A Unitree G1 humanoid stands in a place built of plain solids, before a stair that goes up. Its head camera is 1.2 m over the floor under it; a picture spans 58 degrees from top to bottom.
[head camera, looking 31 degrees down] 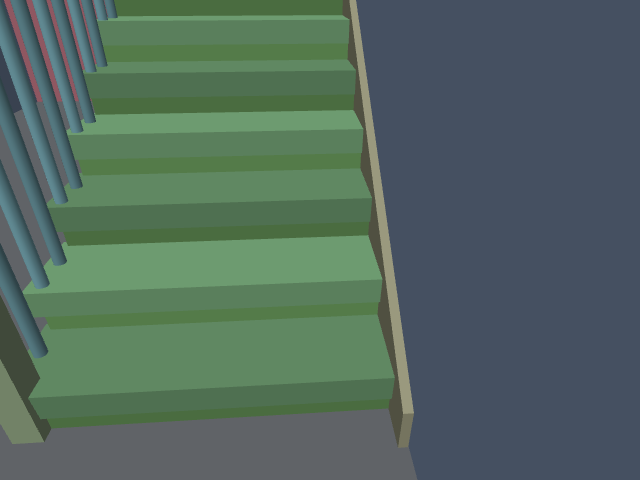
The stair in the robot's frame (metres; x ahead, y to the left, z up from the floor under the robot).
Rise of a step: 0.17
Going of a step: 0.26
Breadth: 1.16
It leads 4 degrees to the left of straight ahead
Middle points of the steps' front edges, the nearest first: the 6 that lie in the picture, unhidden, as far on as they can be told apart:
0.87 0.30 0.17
1.12 0.37 0.35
1.39 0.39 0.52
1.65 0.41 0.70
1.91 0.42 0.87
2.17 0.44 1.04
